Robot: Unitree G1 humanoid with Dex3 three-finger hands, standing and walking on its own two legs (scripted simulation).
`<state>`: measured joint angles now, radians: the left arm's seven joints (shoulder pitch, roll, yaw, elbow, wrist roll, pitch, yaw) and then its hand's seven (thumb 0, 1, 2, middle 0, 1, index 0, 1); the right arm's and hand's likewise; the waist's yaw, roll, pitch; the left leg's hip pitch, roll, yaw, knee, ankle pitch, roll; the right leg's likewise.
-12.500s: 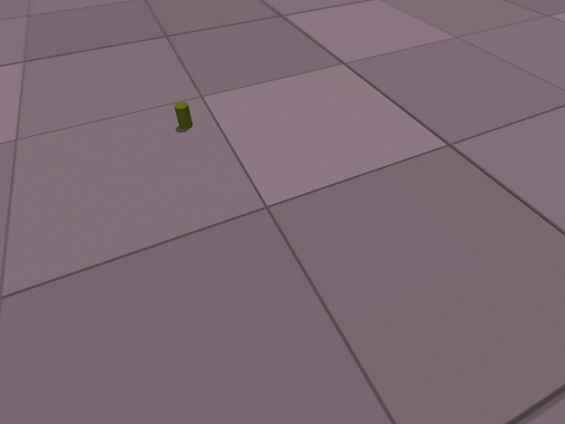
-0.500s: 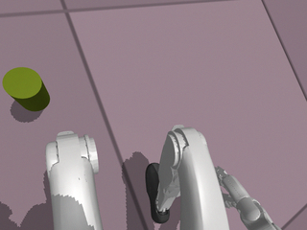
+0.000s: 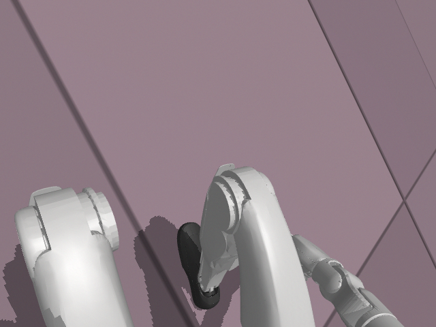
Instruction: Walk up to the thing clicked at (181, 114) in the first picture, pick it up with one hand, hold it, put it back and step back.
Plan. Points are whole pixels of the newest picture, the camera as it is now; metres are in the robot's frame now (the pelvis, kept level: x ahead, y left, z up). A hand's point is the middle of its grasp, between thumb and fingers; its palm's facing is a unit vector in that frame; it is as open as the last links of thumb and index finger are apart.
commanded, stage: close in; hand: left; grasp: from the side
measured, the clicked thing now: out of the picture +0.44 +0.32 -0.20
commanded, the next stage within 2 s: rest palm in 0.24 s
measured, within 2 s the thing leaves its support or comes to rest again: leaves its support in 1.58 s
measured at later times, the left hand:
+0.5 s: hand out of the picture +0.40 +0.31 -0.18, palm faces +0.42 -0.91 +0.01, open 16.8 cm
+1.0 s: hand out of the picture +0.42 +0.32 -0.18, palm faces +0.47 -0.88 -0.02, open 10.9 cm
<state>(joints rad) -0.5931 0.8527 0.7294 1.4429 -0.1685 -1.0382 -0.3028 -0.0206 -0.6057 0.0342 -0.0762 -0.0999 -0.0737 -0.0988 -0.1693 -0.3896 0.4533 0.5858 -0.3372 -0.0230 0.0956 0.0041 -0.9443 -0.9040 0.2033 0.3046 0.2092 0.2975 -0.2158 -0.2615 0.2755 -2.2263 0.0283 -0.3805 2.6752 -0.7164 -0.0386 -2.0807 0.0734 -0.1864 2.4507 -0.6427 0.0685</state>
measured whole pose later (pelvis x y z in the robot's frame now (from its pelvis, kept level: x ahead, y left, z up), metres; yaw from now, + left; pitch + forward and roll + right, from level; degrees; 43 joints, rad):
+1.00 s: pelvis +0.00 +0.01 +0.00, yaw -2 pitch +11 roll -18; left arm -0.65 0.88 0.55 1.51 -0.10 -1.12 0.02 0.00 0.00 0.53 -0.48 -0.59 -0.52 -0.61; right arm -0.20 -0.37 0.53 0.56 -0.38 0.05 0.14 0.00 -0.88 -0.89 0.20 0.30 0.21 0.30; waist -0.24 -0.29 0.32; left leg -2.22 0.04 -0.42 2.69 -0.73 -0.02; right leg -2.05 0.09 -0.22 2.42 -0.63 0.09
